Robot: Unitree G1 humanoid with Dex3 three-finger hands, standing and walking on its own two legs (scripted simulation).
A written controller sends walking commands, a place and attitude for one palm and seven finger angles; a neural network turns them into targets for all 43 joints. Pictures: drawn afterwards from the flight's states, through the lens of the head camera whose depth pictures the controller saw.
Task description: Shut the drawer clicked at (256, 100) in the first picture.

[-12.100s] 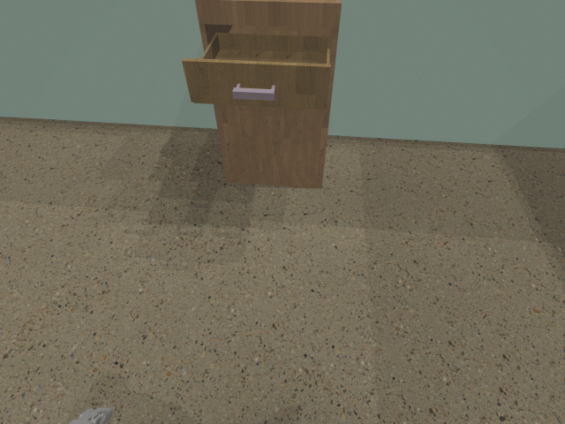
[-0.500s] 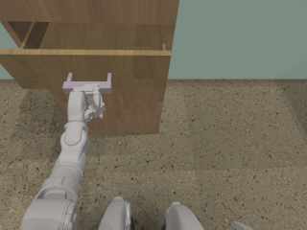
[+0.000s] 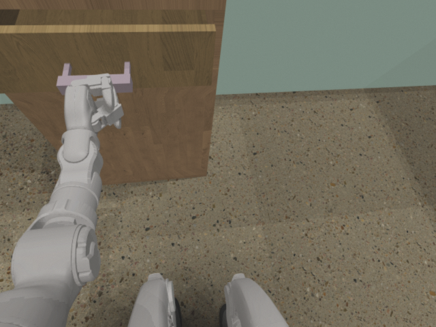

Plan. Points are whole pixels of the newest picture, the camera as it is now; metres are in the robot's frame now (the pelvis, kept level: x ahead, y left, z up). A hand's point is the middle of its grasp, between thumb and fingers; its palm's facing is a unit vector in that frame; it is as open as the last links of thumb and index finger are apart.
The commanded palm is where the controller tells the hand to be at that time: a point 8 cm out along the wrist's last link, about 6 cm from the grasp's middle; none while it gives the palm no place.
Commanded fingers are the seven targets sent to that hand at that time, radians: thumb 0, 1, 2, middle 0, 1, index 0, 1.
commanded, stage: push the drawer shut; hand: left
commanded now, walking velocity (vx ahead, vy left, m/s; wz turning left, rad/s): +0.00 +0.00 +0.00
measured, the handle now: (97, 75) +0.58 +0.18 +0.05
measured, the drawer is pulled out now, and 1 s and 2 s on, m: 0.06 0.00 0.00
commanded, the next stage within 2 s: pull the fist back off the drawer in 0.72 s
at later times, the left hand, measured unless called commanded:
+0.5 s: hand (120, 82) +0.56 +0.13 +0.06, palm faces +0.04 -1.00 -0.04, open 3.4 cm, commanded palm +0.55 +0.17 +0.06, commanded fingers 0.00 0.90 0.90 -1.40 -1.60 -1.40 -1.60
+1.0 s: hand (112, 81) +0.57 +0.15 +0.05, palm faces +0.03 -1.00 -0.05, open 3.2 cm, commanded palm +0.57 +0.16 +0.06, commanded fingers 0.00 0.90 0.90 -1.40 -1.60 -1.40 -1.60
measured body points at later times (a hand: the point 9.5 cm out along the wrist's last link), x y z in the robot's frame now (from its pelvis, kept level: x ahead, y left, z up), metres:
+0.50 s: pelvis +0.01 +0.01 -0.01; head +0.17 +0.03 +0.41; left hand +0.55 +0.19 +0.06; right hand -0.02 -0.25 -0.11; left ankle +0.06 +0.10 -0.62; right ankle +0.01 -0.10 -0.62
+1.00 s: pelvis -0.02 +0.01 -0.03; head +0.15 +0.05 +0.39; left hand +0.56 +0.20 +0.06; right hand -0.06 -0.25 -0.11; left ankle +0.06 +0.10 -0.62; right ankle +0.01 -0.10 -0.62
